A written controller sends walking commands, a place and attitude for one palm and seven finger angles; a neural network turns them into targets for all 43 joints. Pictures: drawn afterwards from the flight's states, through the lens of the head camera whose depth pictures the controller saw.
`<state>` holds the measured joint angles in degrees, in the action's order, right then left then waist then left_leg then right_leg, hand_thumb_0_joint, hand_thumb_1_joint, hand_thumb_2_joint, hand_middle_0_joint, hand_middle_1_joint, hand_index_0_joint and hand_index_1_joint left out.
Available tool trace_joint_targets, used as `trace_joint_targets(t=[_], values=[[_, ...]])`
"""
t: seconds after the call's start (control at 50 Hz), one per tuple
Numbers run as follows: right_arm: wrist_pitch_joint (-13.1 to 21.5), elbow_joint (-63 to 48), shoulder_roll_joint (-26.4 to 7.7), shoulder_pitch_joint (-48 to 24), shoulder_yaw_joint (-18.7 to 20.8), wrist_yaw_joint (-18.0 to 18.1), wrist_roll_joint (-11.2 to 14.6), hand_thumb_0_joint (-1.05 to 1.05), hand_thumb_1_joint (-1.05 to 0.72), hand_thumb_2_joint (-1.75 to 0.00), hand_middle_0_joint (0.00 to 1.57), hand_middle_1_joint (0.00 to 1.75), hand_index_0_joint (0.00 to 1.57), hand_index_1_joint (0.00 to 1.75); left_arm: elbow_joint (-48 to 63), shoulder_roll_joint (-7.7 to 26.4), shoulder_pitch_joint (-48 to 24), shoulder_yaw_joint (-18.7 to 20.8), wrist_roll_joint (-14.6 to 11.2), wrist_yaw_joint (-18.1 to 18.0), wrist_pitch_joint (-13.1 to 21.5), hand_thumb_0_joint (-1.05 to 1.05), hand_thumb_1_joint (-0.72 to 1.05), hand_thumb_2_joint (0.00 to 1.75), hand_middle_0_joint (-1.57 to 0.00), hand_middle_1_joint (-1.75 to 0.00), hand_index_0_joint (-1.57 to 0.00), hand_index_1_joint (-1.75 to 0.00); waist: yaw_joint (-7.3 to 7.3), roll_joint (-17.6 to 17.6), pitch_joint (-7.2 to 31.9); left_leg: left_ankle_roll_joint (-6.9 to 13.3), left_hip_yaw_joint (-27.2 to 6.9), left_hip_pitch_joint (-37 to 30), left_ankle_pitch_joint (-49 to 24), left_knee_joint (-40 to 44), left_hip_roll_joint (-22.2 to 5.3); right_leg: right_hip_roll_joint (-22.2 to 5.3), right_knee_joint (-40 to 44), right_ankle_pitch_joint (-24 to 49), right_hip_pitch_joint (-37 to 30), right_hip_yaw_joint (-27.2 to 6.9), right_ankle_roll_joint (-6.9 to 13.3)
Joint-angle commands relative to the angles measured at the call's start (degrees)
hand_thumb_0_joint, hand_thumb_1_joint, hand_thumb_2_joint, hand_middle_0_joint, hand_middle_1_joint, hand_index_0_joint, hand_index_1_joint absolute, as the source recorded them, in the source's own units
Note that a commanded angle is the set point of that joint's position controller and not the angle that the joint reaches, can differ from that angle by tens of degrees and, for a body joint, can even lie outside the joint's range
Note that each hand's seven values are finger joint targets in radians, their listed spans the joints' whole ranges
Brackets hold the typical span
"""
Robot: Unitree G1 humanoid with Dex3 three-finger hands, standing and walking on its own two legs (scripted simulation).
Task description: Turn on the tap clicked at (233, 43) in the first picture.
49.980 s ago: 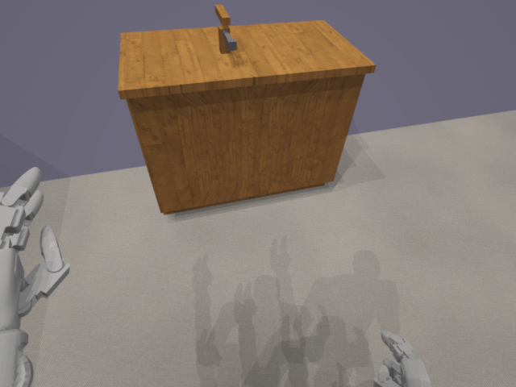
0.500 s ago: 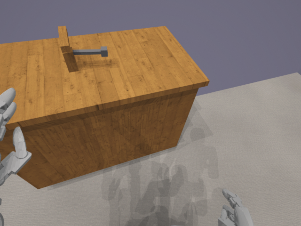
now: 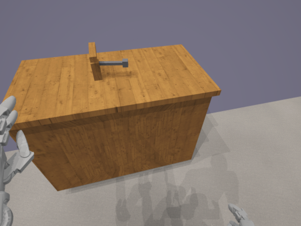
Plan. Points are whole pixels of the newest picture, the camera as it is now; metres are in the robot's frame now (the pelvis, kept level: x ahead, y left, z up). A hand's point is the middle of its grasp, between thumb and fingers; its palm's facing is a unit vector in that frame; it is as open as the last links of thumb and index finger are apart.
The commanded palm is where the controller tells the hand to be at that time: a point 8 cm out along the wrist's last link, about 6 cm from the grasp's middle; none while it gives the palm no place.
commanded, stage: stop stepping back and stand still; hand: left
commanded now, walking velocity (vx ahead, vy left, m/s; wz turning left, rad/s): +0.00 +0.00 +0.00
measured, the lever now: (125, 63) +0.76 +0.15 +0.06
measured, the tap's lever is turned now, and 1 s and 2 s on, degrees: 79 79 79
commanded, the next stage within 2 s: stand and check the lever's angle in 0.54 s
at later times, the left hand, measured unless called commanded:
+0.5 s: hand (39, 145) +0.24 +0.25 +0.16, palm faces +0.39 -0.85 -0.36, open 7.4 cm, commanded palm +0.18 +0.28 +0.19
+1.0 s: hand (31, 147) +0.23 +0.26 +0.17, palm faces +0.40 -0.85 -0.35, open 7.4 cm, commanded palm +0.18 +0.29 +0.19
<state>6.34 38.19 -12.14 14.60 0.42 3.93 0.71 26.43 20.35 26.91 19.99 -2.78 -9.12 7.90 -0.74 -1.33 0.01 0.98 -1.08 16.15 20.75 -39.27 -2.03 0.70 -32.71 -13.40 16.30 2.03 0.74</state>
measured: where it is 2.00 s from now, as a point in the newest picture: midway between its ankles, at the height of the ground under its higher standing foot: outside the picture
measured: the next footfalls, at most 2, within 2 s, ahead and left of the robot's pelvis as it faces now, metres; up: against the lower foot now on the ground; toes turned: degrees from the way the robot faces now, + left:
none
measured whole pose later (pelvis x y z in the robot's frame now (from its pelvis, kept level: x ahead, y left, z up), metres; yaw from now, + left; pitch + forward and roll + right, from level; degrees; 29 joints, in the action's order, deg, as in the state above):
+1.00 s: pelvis +0.01 +0.02 +0.02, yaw -1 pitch -2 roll -1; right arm 4.4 35.7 -11.0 11.0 -0.8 4.1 0.1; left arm 25.1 18.9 26.8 18.3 -3.3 -9.0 7.8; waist 0.3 -0.7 -1.5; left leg 0.8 1.4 10.4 13.6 -25.5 -0.3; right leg 0.4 -22.6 -9.3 11.8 -1.1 -0.7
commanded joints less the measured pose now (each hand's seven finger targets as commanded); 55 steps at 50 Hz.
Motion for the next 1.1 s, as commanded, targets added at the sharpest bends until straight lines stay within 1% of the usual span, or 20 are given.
trace_joint_targets(t=[0.0, 0.02, 0.04, 0.06, 0.08, 0.1, 0.14, 0.18, 0.2, 0.26, 0.34, 0.44, 0.54, 0.6, 0.66, 0.78, 0.8, 0.88, 0.9, 1.08], values=[[3.09, -9.44, -6.02, -8.49, 1.68, 0.69, -0.22, 0.0, -0.9, -0.9, 0.2, 0.3, 0.2, 0.3, 12.19, 8.46, -9.31, 3.42, -0.14, -0.36, 3.26, 0.0, 0.9, 0.9, -0.2, -0.3, -0.2, -0.3, -1.14, 1.31, 1.08, 1.58, -0.81, -5.94, -3.19, 12.06, -0.92, -9.71, 9.89, -7.43, 3.96, -11.57, 3.99], [3.15, -10.09, -7.06, -9.19, 1.85, 0.94, -0.55, 0.0, -0.9, -0.9, 0.2, 0.3, 0.2, 0.3, 14.59, 8.14, -9.59, 3.31, -0.22, -0.5, 3.81, 0.0, 0.9, 0.9, -0.2, -0.3, -0.2, -0.3, -0.34, -5.73, 1.56, 2.79, -6.5, -6.3, -2.05, 17.7, -4.32, -4.65, 4.62, -6.11, 3.91, -7.48, 1.83], [3.22, -10.05, -6.62, -9.18, 1.36, 0.99, -0.32, 0.0, -0.9, -0.9, 0.2, 0.3, 0.2, 0.3, 14.44, 8.29, -9.42, 3.76, 0.17, -0.81, 4.09, 0.0, 0.9, 0.9, -0.2, -0.3, -0.2, -0.3, 0.09, -11.15, 1.25, 3.89, -11.1, -4.42, 2.45, 22.93, -7.35, -1.54, 0.73, -5.68, 3.38, -3.31, -0.19], [3.29, -10.27, -5.92, -9.8, 0.75, 1.05, -0.22, 0.0, -0.9, -0.9, 0.2, 0.3, 0.2, 0.3, 14.62, 7.93, -10.82, 3.09, 0.76, -1.04, 4.03, 0.0, 0.9, 0.9, -0.2, -0.3, -0.2, -0.3, 0.17, -13.72, -0.77, 4.64, -14.0, -0.16, 6.99, 26.97, -9.17, -0.17, -2.79, -4.93, 1.58, -1.19, -1.28], [3.56, -10.23, -5.41, -9.88, 0.62, 1.08, -0.24, 0.0, -0.9, -0.9, 0.2, 0.3, 0.2, 0.3, 14.34, 8.22, -11.51, 3.46, 1.24, -1.27, 4.09, 0.0, 0.9, 0.9, -0.2, -0.3, -0.2, -0.3, 0.6, -11.97, -1.3, 4.98, -13.84, 1.47, 6.19, 27.16, -9.65, -0.57, -2.68, -3.64, -0.27, -1.47, -1.41], [3.83, -10.48, -5.36, -9.9, 0.7, 1.18, -0.23, 0.0, -0.9, -0.9, 0.2, 0.3, 0.2, 0.3, 14.97, 9.33, -12.32, 4.32, 1.27, -1.34, 4.28, 0.0, 0.9, 0.9, -0.2, -0.3, -0.2, -0.3, 0.78, -9.59, -0.96, 4.59, -12.46, 0.52, 2.2, 25.53, -8.71, -0.7, -0.16, -1.41, -1.23, -1.65, -1.39], [3.93, -9.99, -5.47, -9.42, 0.91, 0.81, -0.52, 0.0, -0.9, -0.9, 0.2, 0.3, 0.2, 0.3, 12.54, 8.2, -8.38, 4.24, 1.11, -1.33, 4.33, 0.0, 0.9, 0.9, -0.2, -0.3, -0.2, -0.3, 0.98, -4.57, 2.33, 3.31, -6.92, -1.57, -9.05, 19.66, -5.76, -1.71, 5.58, 6.08, -6.15, -2.65, -0.75], [3.63, -10.17, -5.73, -8.96, 1.53, 0.23, -0.53, 0.0, -0.9, -0.9, 0.2, 0.3, 0.2, 0.3, 11.43, 7.69, -5.79, 4.31, 0.43, -0.85, 4.36, 0.0, 0.9, 0.9, -0.2, -0.3, -0.2, -0.3, 0.78, 1.32, 3.94, 1.65, -3.59, -1.32, -9.93, 15.64, -2.77, -3.26, 8.86, 8.54, -8.1, -6.42, 0.35], [3.42, -10.48, -6.0, -8.74, 1.8, 0.05, -0.58, 0.0, -0.9, -0.9, 0.2, 0.3, 0.2, 0.3, 10.83, 7.89, -3.95, 4.77, 0.2, -0.62, 4.31, 0.0, 0.9, 0.9, -0.2, -0.3, -0.2, -0.3, 0.58, 2.23, 4.54, 1.18, -2.92, -2.07, -12.2, 14.32, -2.13, -4.44, 9.33, 10.66, -8.35, -7.96, 1.16], [2.54, -10.5, -5.4, -8.85, 1.65, -0.29, -0.55, 0.0, -0.9, -0.9, 0.2, 0.3, 0.2, 0.3, 10.95, 7.71, -3.16, 4.81, -0.41, -0.36, 4.36, 0.0, 0.9, 0.9, -0.2, -0.3, -0.2, -0.3, 0.21, 1.88, 5.82, 0.59, -1.37, -4.04, -12.91, 12.77, -1.57, -5.93, 11.3, 11.54, -7.83, -10.31, 1.68], [1.67, -11.6, -5.53, -9.41, 1.65, 0.16, -0.36, 0.0, -0.9, -0.9, 0.2, 0.3, 0.2, 0.3, 11.0, 8.17, -2.7, 5.28, -0.64, -0.35, 4.07, 0.0, 0.9, 0.9, -0.2, -0.3, -0.2, -0.3, 0.41, 0.97, 5.75, 0.67, -1.64, -5.3, -15.67, 14.66, -2.3, -4.81, 10.59, 12.93, -8.05, -8.22, 0.92], [1.33, -12.33, -5.96, -9.8, 1.75, 0.63, -0.22, 0.0, -0.9, -0.9, 0.2, 0.3, 0.2, 0.3, 12.38, 8.29, -3.66, 4.93, -0.63, -0.45, 4.02, 0.0, 0.9, 0.9, -0.2, -0.3, -0.2, -0.3, 0.73, -1.37, 5.92, 0.65, -1.87, -6.34, -18.6, 15.67, -2.49, -4.29, 10.26, 14.62, -8.68, -7.09, 0.58], [1.29, -12.44, -6.16, -9.91, 1.98, 0.78, -0.18, 0.0, -0.9, -0.9, 0.2, 0.3, 0.2, 0.3, 13.58, 8.51, -3.36, 4.92, -0.51, -0.66, 4.18, 0.0, 0.9, 0.9, -0.2, -0.3, -0.2, -0.3, 0.92, -1.79, 6.78, 0.5, -1.75, -7.23, -19.87, 16.02, -2.53, -4.09, 10.19, 15.26, -9.14, -6.51, 0.45], [1.22, -12.71, -6.55, -10.18, 2.09, 0.85, -0.24, 0.0, -0.9, -0.9, 0.2, 0.3, 0.2, 0.3, 13.21, 8.59, -3.5, 4.87, -0.41, -0.69, 4.07, 0.0, 0.9, 0.9, -0.2, -0.3, -0.2, -0.3, 0.93, -3.45, 5.53, 0.33, -2.42, -5.96, -18.07, 17.24, -2.49, -3.79, 10.58, 12.66, -8.59, -6.27, 0.43], [1.09, -12.35, -6.27, -9.89, 1.93, 0.85, -0.26, 0.0, -0.9, -0.9, 0.2, 0.3, 0.2, 0.3, 12.09, 8.24, -2.8, 4.8, -0.5, -0.75, 4.17, 0.0, 0.9, 0.9, -0.2, -0.3, -0.2, -0.3, 0.99, -1.56, 5.49, 0.42, -2.25, -5.73, -16.68, 17.6, -2.59, -3.39, 10.94, 11.87, -8.48, -5.81, 0.15], [0.84, -12.08, -6.16, -10.08, 1.71, 0.89, -0.42, 0.0, -0.9, -0.9, 0.2, 0.3, 0.2, 0.3, 10.8, 7.99, -3.58, 4.37, -0.45, -0.59, 3.99, 0.0, 0.9, 0.9, -0.2, -0.3, -0.2, -0.3, 0.97, -0.43, 4.34, 0.47, -2.15, -4.13, -11.11, 18.57, -2.13, -3.28, 12.89, 7.96, -7.66, -6.44, 0.08], [0.85, -12.25, -6.33, -10.26, 1.83, 0.99, -0.48, 0.0, -0.9, -0.9, 0.2, 0.3, 0.2, 0.3, 11.39, 8.63, -4.05, 4.84, -0.33, -0.59, 3.96, 0.0, 0.9, 0.9, -0.2, -0.3, -0.2, -0.3, 0.91, -2.05, 4.57, 0.43, -2.02, -4.53, -11.36, 18.77, -1.97, -3.41, 12.89, 8.12, -7.6, -6.64, 0.29], [0.96, -11.68, -5.98, -10.21, 1.48, 0.96, -0.58, 0.0, -0.9, -0.9, 0.2, 0.3, 0.2, 0.3, 11.0, 8.01, -4.41, 4.24, -0.3, -0.67, 3.92, 0.0, 0.9, 0.9, -0.2, -0.3, -0.2, -0.3, 1.0, -0.55, 4.83, 0.46, -2.16, -4.51, -10.61, 19.16, -2.01, -3.03, 13.19, 7.83, -7.84, -6.28, 0.04], [1.0, -11.85, -6.25, -10.41, 1.64, 1.02, -0.57, 0.0, -0.9, -0.9, 0.2, 0.3, 0.2, 0.3, 11.35, 8.77, -4.6, 4.85, -0.26, -0.65, 3.84, 0.0, 0.9, 0.9, -0.2, -0.3, -0.2, -0.3, 1.01, -1.56, 4.96, 0.34, -2.29, -4.65, -10.96, 19.47, -1.95, -3.07, 13.07, 7.82, -7.82, -6.28, 0.15], [0.93, -11.37, -6.01, -10.46, 1.4, 0.89, -0.59, 0.0, -0.9, -0.9, 0.2, 0.3, 0.2, 0.3, 11.07, 7.95, -4.54, 4.15, -0.2, -0.71, 3.84, 0.0, 0.9, 0.9, -0.2, -0.3, -0.2, -0.3, 1.07, -1.82, 4.32, 0.19, -2.06, -3.83, -9.85, 20.08, -1.85, -2.75, 13.33, 7.45, -8.0, -5.66, -0.08]])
